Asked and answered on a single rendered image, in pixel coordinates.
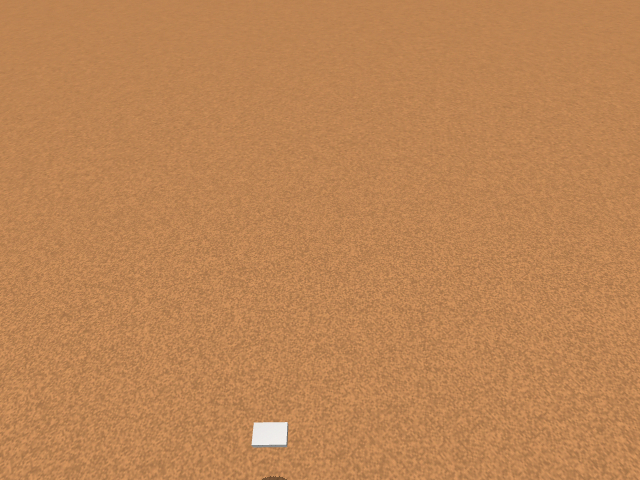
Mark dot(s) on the small box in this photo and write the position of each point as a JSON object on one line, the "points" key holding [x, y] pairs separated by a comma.
{"points": [[270, 434]]}

